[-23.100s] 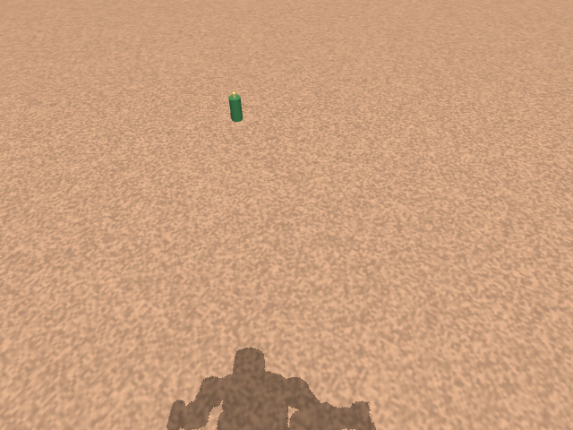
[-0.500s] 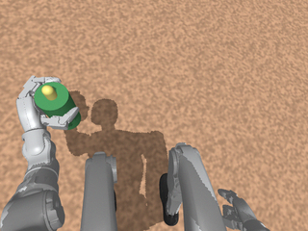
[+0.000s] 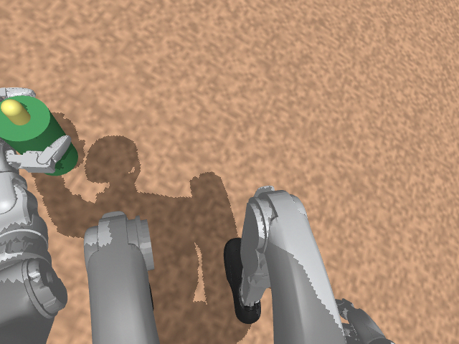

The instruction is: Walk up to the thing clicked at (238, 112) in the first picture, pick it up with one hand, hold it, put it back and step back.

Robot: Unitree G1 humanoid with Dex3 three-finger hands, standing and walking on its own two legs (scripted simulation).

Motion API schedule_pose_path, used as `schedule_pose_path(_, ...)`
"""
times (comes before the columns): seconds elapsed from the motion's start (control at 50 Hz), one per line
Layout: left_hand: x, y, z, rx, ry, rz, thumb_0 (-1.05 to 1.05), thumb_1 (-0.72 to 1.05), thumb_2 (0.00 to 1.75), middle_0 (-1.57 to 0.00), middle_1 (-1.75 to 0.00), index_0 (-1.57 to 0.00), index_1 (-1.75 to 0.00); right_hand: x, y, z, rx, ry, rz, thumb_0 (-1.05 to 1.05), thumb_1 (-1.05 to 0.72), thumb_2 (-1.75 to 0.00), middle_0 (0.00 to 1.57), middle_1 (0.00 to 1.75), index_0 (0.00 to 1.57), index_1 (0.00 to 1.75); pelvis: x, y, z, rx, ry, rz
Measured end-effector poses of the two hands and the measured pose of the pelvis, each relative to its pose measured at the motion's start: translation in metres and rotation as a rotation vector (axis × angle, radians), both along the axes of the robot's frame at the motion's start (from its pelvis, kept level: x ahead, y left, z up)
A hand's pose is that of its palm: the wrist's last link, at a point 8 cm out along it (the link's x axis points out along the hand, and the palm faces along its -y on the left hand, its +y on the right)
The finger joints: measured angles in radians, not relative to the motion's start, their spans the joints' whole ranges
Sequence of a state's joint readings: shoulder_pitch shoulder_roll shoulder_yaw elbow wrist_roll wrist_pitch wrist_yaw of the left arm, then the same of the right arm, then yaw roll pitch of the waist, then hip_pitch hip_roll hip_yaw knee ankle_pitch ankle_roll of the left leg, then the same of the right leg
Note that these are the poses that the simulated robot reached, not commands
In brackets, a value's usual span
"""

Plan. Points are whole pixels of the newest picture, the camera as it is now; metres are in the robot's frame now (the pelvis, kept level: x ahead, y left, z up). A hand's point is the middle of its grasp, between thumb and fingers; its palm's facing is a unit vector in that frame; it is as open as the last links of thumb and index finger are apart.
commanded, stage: crouch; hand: left
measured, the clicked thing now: (37, 136) +0.47 +0.25 -0.10
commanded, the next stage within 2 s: lower in 0.38 s
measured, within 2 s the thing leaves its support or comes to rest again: neither
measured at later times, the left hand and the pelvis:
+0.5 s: hand (44, 141) +0.47 +0.26 -0.13, palm faces +0.26 -0.97 -0.03, open 10.1 cm; pelvis +0.00 +0.01 -0.02, yaw -2 degrees
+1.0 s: hand (57, 152) +0.47 +0.26 -0.20, palm faces +0.29 -0.96 -0.03, open 10.1 cm; pelvis +0.00 +0.02 -0.04, yaw -6 degrees
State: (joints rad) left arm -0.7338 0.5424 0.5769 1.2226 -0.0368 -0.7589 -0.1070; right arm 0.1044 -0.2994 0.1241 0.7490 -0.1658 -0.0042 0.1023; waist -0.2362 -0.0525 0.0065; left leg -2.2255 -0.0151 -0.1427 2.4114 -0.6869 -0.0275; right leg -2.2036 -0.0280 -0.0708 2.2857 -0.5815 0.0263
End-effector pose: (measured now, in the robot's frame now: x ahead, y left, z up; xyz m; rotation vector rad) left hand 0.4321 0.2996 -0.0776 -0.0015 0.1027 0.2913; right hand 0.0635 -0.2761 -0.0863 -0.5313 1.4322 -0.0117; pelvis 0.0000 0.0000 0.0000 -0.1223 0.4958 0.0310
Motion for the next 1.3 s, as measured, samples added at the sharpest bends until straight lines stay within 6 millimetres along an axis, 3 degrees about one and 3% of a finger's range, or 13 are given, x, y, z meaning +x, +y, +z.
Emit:
schedule_pose_path(0.36, 0.006, 0.006, -0.033, 0.019, 0.000, -0.020, -0.01, -0.38, 1.09, -0.70, -0.99, -0.72, -1.00, 0.023, 0.007, -0.005, -0.027, 0.008, 0.126, 0.00, -0.93, -0.91, 0.21, 0.30, 0.20, 0.30, 0.001, 0.007, -0.016, -0.046, -0.040, -0.007)
schedule_pose_path(0.92, 0.008, 0.000, -0.108, 0.007, 0.019, -0.015, -0.01, -0.39, 1.09, -0.71, -0.98, -0.73, -0.98, 0.011, 0.014, 0.005, -0.107, 0.121, 0.255, 0.00, -0.93, -0.91, 0.21, 0.30, 0.20, 0.30, -0.003, 0.014, -0.034, -0.117, -0.133, -0.040)
schedule_pose_path(1.3, 0.007, -0.001, -0.129, 0.009, 0.028, 0.005, -0.01, -0.39, 1.09, -0.71, -0.98, -0.73, -0.98, 0.022, 0.017, 0.012, -0.149, 0.119, 0.371, 0.00, -0.92, -0.91, 0.21, 0.30, 0.20, 0.30, -0.009, 0.018, -0.040, -0.156, -0.194, -0.059)
